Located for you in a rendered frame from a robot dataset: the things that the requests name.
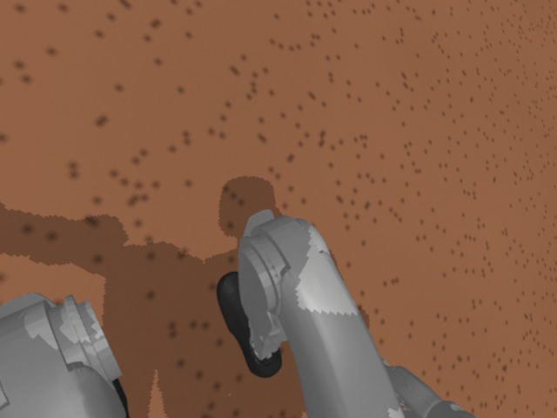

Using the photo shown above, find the right robot hand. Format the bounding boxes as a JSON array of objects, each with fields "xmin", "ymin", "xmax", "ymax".
[{"xmin": 381, "ymin": 358, "xmax": 443, "ymax": 418}]

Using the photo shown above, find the left robot foot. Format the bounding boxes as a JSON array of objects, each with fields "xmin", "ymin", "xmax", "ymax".
[{"xmin": 112, "ymin": 378, "xmax": 130, "ymax": 418}]

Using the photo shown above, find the right robot foot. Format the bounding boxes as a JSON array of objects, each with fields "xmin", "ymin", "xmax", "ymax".
[{"xmin": 217, "ymin": 272, "xmax": 282, "ymax": 378}]

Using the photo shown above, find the right robot arm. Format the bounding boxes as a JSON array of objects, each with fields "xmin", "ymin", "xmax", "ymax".
[{"xmin": 426, "ymin": 401, "xmax": 476, "ymax": 418}]

